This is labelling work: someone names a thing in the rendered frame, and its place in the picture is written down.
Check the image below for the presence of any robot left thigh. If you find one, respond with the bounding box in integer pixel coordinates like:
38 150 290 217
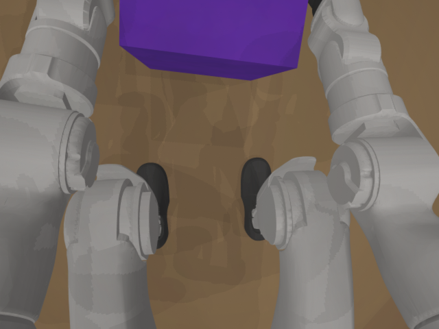
67 178 158 329

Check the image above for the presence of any robot left shin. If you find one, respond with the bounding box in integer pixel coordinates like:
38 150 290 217
64 164 161 249

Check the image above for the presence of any robot right hand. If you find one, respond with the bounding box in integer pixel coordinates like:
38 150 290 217
308 0 322 16

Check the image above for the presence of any carton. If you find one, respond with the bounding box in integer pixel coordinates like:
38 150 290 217
119 0 308 81

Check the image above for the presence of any robot right forearm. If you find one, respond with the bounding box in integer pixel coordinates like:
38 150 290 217
307 0 439 157

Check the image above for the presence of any robot left upper arm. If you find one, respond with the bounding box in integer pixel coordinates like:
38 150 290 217
0 99 100 329

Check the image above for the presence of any robot right upper arm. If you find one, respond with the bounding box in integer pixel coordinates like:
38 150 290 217
327 136 439 329

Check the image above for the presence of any robot left forearm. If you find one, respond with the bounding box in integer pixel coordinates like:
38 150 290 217
0 0 115 118

